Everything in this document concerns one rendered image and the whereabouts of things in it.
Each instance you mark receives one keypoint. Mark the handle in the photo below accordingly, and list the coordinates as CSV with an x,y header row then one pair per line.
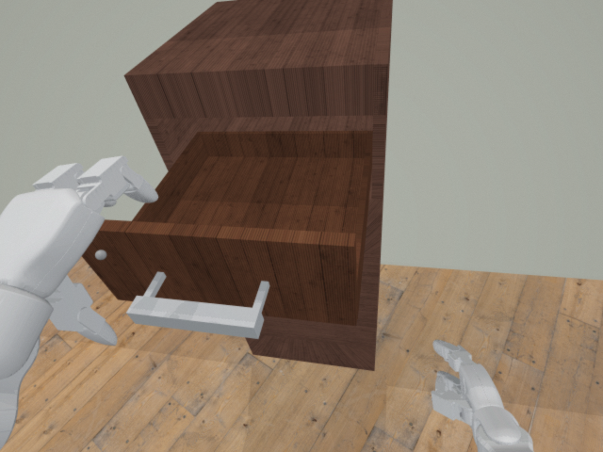
x,y
198,316

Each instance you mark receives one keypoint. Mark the left robot forearm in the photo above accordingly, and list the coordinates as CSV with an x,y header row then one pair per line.
x,y
23,316

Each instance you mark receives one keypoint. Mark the cabinet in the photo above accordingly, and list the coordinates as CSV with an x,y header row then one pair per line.
x,y
282,65

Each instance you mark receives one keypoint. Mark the drawer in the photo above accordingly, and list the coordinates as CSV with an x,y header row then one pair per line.
x,y
237,208

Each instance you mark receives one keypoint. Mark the right robot forearm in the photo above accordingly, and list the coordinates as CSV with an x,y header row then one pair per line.
x,y
496,430

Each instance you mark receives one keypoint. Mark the robot left hand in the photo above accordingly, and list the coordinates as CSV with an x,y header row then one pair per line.
x,y
44,233

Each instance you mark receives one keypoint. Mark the robot right hand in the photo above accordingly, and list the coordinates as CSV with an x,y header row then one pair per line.
x,y
460,398

